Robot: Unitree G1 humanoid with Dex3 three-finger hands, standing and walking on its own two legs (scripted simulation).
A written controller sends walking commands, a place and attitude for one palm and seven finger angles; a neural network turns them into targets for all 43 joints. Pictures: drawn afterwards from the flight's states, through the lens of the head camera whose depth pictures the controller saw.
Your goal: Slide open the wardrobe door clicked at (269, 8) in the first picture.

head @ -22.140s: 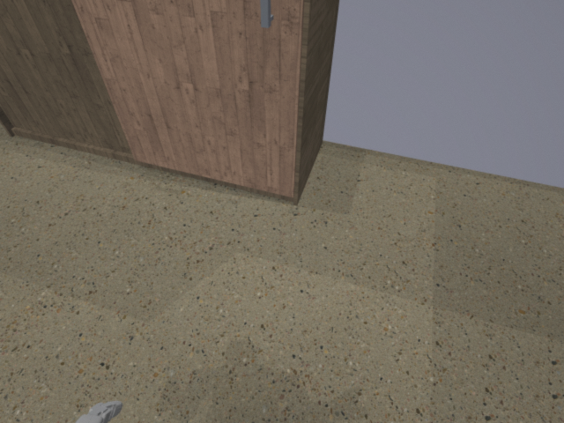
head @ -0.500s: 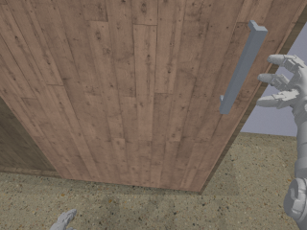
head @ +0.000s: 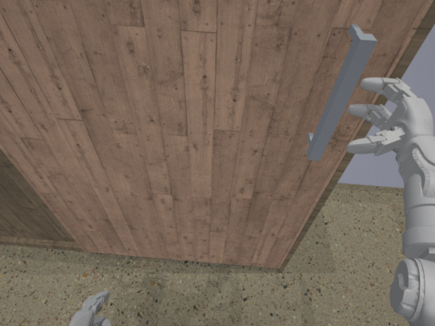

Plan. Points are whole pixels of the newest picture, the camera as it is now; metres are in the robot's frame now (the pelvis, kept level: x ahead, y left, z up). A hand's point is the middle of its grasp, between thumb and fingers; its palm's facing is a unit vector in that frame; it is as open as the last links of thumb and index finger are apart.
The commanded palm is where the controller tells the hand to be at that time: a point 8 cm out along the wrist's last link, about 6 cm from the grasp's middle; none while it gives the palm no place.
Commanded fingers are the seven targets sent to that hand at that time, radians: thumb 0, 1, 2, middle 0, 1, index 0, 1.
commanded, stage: feel for the door with the fingertips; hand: right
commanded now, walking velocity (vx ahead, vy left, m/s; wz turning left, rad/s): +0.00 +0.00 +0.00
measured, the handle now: (331, 100) +0.48 -0.16 +0.20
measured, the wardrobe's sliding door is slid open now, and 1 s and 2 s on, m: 0.00 0.00 0.00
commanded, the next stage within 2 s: slide the fingers in behind the handle in 0.72 s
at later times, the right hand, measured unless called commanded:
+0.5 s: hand (356, 111) +0.44 -0.19 +0.21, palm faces +0.03 +1.00 -0.02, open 14.0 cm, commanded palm +0.42 -0.24 +0.21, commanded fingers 0.00 0.50 -0.30 0.30 1.20 0.30 1.20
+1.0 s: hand (353, 109) +0.44 -0.19 +0.21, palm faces +0.02 +1.00 -0.01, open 13.8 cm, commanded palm +0.42 -0.23 +0.21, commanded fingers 0.00 0.50 -0.30 0.30 1.20 0.30 1.20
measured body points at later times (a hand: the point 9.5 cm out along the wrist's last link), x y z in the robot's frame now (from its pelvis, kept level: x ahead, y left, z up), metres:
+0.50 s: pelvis +0.01 +0.01 +0.00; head +0.01 +0.02 +0.45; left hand +0.12 +0.27 -0.11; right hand +0.43 -0.25 +0.21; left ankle -0.04 +0.12 -0.74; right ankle +0.02 -0.12 -0.74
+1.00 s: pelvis +0.00 +0.01 +0.00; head +0.00 +0.02 +0.45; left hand +0.08 +0.27 -0.12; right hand +0.44 -0.24 +0.21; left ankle -0.04 +0.12 -0.74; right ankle +0.02 -0.12 -0.74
